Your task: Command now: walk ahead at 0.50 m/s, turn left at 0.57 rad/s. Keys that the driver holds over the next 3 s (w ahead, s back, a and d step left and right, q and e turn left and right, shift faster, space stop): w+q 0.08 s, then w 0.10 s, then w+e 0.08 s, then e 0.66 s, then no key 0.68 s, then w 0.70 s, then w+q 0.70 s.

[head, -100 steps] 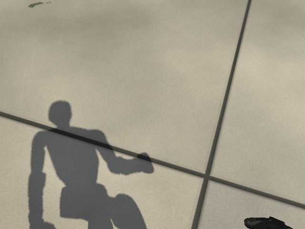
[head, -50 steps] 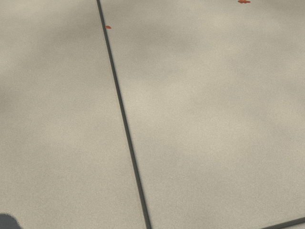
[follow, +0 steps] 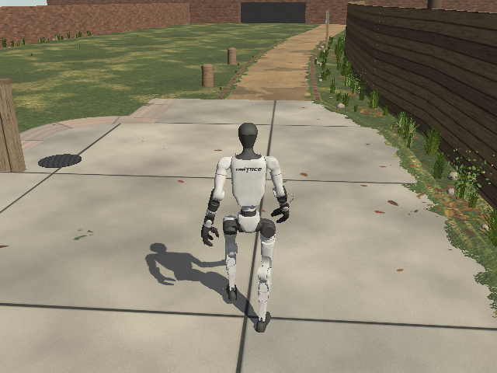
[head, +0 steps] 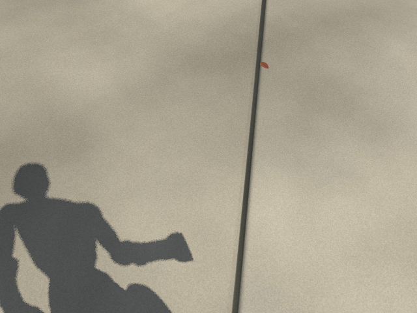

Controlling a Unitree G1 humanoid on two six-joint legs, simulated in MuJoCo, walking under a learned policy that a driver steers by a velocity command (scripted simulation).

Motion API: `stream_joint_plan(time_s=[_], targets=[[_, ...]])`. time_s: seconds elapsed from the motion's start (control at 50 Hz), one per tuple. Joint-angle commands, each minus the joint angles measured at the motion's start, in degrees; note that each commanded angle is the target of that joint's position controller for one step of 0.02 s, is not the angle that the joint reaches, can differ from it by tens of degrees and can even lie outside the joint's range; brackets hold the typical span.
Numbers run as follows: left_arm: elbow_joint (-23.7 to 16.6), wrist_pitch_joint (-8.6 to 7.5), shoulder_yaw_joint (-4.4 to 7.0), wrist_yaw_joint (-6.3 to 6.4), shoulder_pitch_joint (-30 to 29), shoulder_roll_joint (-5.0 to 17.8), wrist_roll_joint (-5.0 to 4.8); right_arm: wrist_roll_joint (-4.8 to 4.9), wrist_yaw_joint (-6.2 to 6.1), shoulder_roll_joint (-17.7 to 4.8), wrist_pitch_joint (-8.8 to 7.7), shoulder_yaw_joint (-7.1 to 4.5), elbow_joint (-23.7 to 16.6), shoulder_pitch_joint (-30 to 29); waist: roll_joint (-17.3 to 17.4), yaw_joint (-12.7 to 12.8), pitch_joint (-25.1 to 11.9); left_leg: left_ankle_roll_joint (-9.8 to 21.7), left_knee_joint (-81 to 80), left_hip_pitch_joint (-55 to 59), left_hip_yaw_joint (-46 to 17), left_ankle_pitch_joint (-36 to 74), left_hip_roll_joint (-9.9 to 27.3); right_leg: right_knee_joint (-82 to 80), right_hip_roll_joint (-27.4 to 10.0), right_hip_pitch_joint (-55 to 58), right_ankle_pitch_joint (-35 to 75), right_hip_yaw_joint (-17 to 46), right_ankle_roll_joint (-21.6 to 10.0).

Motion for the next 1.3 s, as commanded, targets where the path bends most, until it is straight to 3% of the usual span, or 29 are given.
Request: stream_joint_plan(time_s=[0.02, 0.06, 0.08, 0.1, 0.12, 0.14, 0.16, 0.18, 0.22, 0.24, 0.34, 0.48, 0.58, 0.6, 0.62, 0.64, 0.66, 0.7, 0.72, 0.76, 0.8, 0.94, 1.08, 1.12, 1.14, 1.16, 1.18, 1.22, 1.3], targets=[[-2.27, 0.06, 1.92, 0.56, 0.07, 9.40, 0.01, -0.35, -0.03, -2.86, -0.55, -0.29, -5.02, -4.35, -5.92, -1.37, 2.20, 2.50, -4.54, 4.07, 3.65, -4.36, -2.77, 0.89, -16.13, -0.57, 41.49, 2.35, -6.18], [-1.71, 1.17, 2.34, 0.87, 0.61, 11.43, 0.14, -0.60, -0.79, -4.26, -0.61, -1.02, -3.99, 0.76, -7.32, -3.85, -1.94, 5.05, -5.90, 11.36, 5.62, -11.15, -7.15, 12.67, -16.27, 2.14, 58.38, 0.66, -5.68], [-1.82, 1.82, 2.43, 0.91, 0.44, 12.11, 0.02, -0.77, -1.35, -5.44, -1.08, -1.76, -2.01, 7.71, -6.73, -6.83, -6.09, 6.62, -8.72, 19.78, 5.44, -11.71, -9.42, 23.31, -15.90, 0.24, 58.47, -0.06, -5.23], [-2.58, 2.04, 2.04, 0.81, 0.41, 11.26, 0.13, -1.52, -2.26, -8.13, -1.50, -3.04, 1.22, 17.54, -3.33, -11.08, -11.72, 8.88, -12.11, 34.81, 0.09, -11.70, -7.41, 38.10, -14.64, -9.27, 46.68, -0.57, -3.61], [-6.03, 1.80, 0.23, -0.19, 3.28, 3.71, -0.56, -1.67, -3.18, -14.50, -1.63, -4.49, 1.01, 18.92, 9.37, -8.17, -17.86, 14.73, -14.10, 53.64, -26.58, -17.12, 11.12, 57.82, -7.97, -32.63, 0.91, 0.12, -0.71], [-8.40, 1.39, 1.09, -0.53, -1.22, 7.47, -0.41, 0.43, -3.63, -16.22, -1.00, -4.83, -0.35, 20.81, 7.72, -10.10, -22.71, 19.38, -24.13, 56.33, -48.84, -12.56, 18.47, 68.99, 0.04, -42.34, -12.87, 10.88, 0.69], [-9.30, 1.14, 1.22, -0.72, -6.83, 8.13, -0.51, 0.94, -4.29, -14.26, -0.65, -4.36, 1.14, 18.76, 1.31, -9.61, -14.18, 16.90, -24.38, 51.77, -36.61, -6.44, 16.09, 68.39, -4.09, -47.30, -5.75, 15.03, -0.10], [-8.95, 0.47, 0.54, -0.79, -6.81, 6.78, -0.96, 1.28, -4.60, -11.02, -1.04, -3.47, 1.63, 16.08, -0.12, -7.41, -8.08, 14.90, -24.58, 43.07, -29.16, 0.95, 13.92, 63.48, -6.09, -45.18, -1.46, 14.93, -0.61], [-5.78, 1.76, 0.39, -0.96, -2.55, 5.74, 0.17, 1.41, -4.61, -6.10, -2.21, -1.70, 2.00, 11.15, -2.75, -2.27, -4.13, 9.32, -27.22, 32.33, -17.67, 9.27, 8.16, 55.29, -8.50, -36.40, 0.89, 15.56, -0.89], [-4.67, 2.90, 0.21, -1.22, 0.34, 5.14, 0.61, 1.28, -4.43, -5.79, -3.01, -1.39, 2.19, 11.18, 0.25, -1.33, -4.79, 9.53, -28.31, 29.12, -15.73, 12.35, 8.47, 54.23, -8.34, -32.52, 0.92, 15.49, -0.70], [-3.94, 4.36, 0.72, -1.85, -3.41, 4.31, -0.07, 1.01, -4.45, -6.38, -5.04, -1.08, 5.21, 14.21, 0.14, -1.38, -0.59, 6.14, -29.56, 28.71, -4.42, 32.91, 6.37, 47.41, -5.22, -35.62, 7.34, 16.08, -0.27], [-6.66, 4.26, -0.29, -2.13, -12.75, 2.28, 0.41, 1.62, -6.45, -5.44, -4.18, -0.14, 6.92, 15.24, 3.14, -4.57, -0.52, 3.13, -25.62, 35.18, 3.79, 37.30, 5.89, 27.27, -2.15, -33.65, 17.68, 10.57, -1.45], [-5.70, 3.68, 0.83, -1.80, -5.02, 4.79, 1.03, 1.47, -7.74, -8.02, -2.69, -1.15, 7.27, 13.95, 3.88, -1.66, -3.90, 2.90, -8.01, 39.25, 3.90, 47.34, 7.99, 19.81, 2.75, -25.42, 7.32, 8.41, -5.95], [-4.58, 3.01, 1.34, -1.51, -0.02, 5.50, 1.28, 1.63, -7.70, -8.58, -2.35, -1.37, 6.81, 12.54, 1.83, 1.39, -6.14, 1.55, 2.00, 36.90, 5.18, 40.64, 6.43, 13.06, 2.89, -19.19, 13.90, 9.66, -7.45], [-4.62, 2.41, 2.74, -0.90, 4.25, 10.61, 1.46, 1.82, -7.50, -8.40, -2.50, -1.32, 5.01, 12.53, -4.86, 3.68, -10.51, -1.08, 19.04, 26.97, 6.56, 19.51, 1.85, 11.88, -6.25, -8.31, 39.38, 21.44, -11.37], [-5.69, 3.35, 4.39, -0.33, 1.52, 16.34, -0.01, 2.55, -6.97, -2.81, -2.12, -0.36, 2.81, 17.49, -17.42, -2.06, -16.25, -4.03, 38.64, 8.78, 3.81, -33.36, -11.38, 13.85, -22.29, 4.74, 72.46, 43.84, -23.56], [-6.30, 3.90, 4.60, -0.72, 1.52, 15.66, -2.80, 0.54, -6.60, -4.27, -1.42, 0.02, 3.67, 17.75, -8.88, -0.16, -20.99, -4.21, 40.61, 7.45, -6.58, -32.28, -7.51, 10.71, -23.00, 2.78, 64.24, 44.65, -26.57], [-7.56, 5.42, 2.75, -0.07, -6.10, 8.42, -1.65, 0.92, -6.55, -5.62, -1.02, -0.47, 2.88, 11.15, -1.01, -2.04, -5.70, -4.77, 35.09, 4.16, -6.74, -26.14, -3.36, 5.69, -16.78, -11.76, 39.59, 36.60, -21.45], [-7.73, 5.79, 2.24, 0.13, -7.60, 6.92, -1.43, 0.45, -6.57, -6.10, -0.52, -0.68, 1.82, 9.10, -1.15, -2.93, -3.23, -5.15, 30.06, 4.76, -6.84, -23.78, -2.24, 4.14, -13.34, -15.07, 34.09, 34.22, -18.45], [-7.94, 5.89, 2.42, 0.04, -8.29, 7.55, -0.85, -0.19, -6.38, -4.85, 1.19, -0.40, 2.40, 11.55, -3.52, -3.99, -4.46, -5.97, 26.03, 8.74, -5.61, -20.75, -3.24, 3.48, -9.67, -18.15, 31.65, 31.02, -15.97], [-8.09, 5.53, 3.05, -0.33, -8.10, 9.50, -0.63, 0.38, -6.36, -3.96, 1.84, -0.15, 2.24, 12.44, -4.30, -4.20, -6.44, -6.61, 22.03, 9.39, -5.46, -19.91, -3.61, 3.68, -8.36, -17.71, 30.35, 30.58, -14.92], [-9.26, 7.07, 3.95, -0.29, -7.83, 11.17, -0.15, 0.91, -6.91, -5.25, 2.51, -0.44, -0.42, 6.23, -8.22, -1.18, -5.72, -7.53, 10.65, 6.80, -6.99, -18.31, -3.52, 0.71, -7.22, -16.28, 2.64, 37.92, -12.62], [-9.10, 7.58, 3.32, -0.58, -9.74, 9.98, 0.55, 1.97, -7.40, -5.00, 1.16, 0.04, 0.01, 10.14, -9.22, -1.78, -6.02, -4.11, -3.88, 18.30, -4.98, -20.95, -5.87, 4.18, -7.85, -17.54, 11.67, 40.46, -11.46], [-8.82, 7.91, 2.84, -0.21, -10.80, 9.37, -0.38, 1.72, -7.69, -4.30, 0.42, 0.31, 1.14, 14.30, -7.60, -4.29, -5.37, -2.18, -19.24, 26.60, -4.60, -13.37, -6.04, 7.15, -5.83, -20.66, 10.95, 39.79, -8.34], [-8.92, 7.72, 2.17, 0.02, -9.57, 7.27, -0.72, 0.89, -8.00, -6.93, -0.05, -0.07, 0.69, 13.32, -1.94, -3.06, -4.42, -0.63, -26.14, 28.94, -11.84, -14.33, 0.17, 11.31, -2.50, -23.89, 4.41, 36.89, -5.14], [-9.36, 7.27, 1.14, 0.01, -6.92, 3.79, -1.33, 0.09, -8.02, -11.02, -0.20, -0.49, -1.39, 9.81, 8.99, -0.79, -5.25, 3.72, -31.22, 31.18, -27.47, -12.65, 13.57, 21.04, 5.41, -29.25, -5.13, 27.44, -2.00], [-9.15, 7.19, 2.22, 0.36, -9.81, 7.97, -0.12, -0.12, -7.44, -11.28, -0.24, -0.61, -1.20, 8.01, 8.49, -2.39, -2.16, 9.36, -30.06, 20.85, -30.03, -3.86, 18.01, 28.94, 7.78, -27.07, -12.32, 22.03, -1.25], [-7.50, 7.38, 2.48, 0.03, -8.98, 8.02, -0.22, 0.80, -6.85, -6.38, -0.90, 0.75, -0.61, 5.70, 3.96, -0.30, -0.78, 8.57, -28.19, 19.17, -21.52, 2.66, 11.84, 35.98, 5.36, -23.53, -7.40, 23.22, -0.43], [-5.03, 7.86, 1.46, -0.15, -8.46, 5.85, -0.24, 1.17, -7.06, -6.16, -1.11, 1.04, 1.09, 8.09, 6.38, -1.73, -3.27, 5.91, -22.31, 29.74, -12.98, 20.77, 6.11, 32.13, 4.47, -24.04, -6.30, 20.31, 2.05]])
